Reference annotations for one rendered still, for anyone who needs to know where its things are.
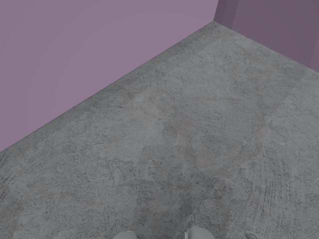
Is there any right robot thigh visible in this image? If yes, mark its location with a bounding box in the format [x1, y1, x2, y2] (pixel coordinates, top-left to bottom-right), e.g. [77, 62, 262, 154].
[183, 227, 215, 239]

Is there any left robot hand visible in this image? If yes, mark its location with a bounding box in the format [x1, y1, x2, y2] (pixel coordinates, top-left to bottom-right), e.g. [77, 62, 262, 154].
[54, 229, 78, 239]

